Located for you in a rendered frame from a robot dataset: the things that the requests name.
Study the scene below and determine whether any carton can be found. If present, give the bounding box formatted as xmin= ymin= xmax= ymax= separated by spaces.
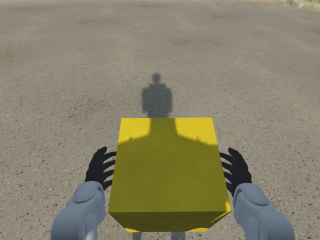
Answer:
xmin=108 ymin=117 xmax=232 ymax=232

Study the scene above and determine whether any robot right forearm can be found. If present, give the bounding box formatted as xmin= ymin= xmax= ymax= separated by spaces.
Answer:
xmin=232 ymin=183 xmax=295 ymax=240

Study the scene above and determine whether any left robot hand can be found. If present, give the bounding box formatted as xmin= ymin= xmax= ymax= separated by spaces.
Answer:
xmin=84 ymin=146 xmax=117 ymax=191

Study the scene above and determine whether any right robot hand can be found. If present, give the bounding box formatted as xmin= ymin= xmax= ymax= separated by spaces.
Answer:
xmin=219 ymin=147 xmax=252 ymax=197

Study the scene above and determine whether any robot left forearm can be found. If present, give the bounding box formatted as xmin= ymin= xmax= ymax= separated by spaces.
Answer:
xmin=50 ymin=181 xmax=106 ymax=240

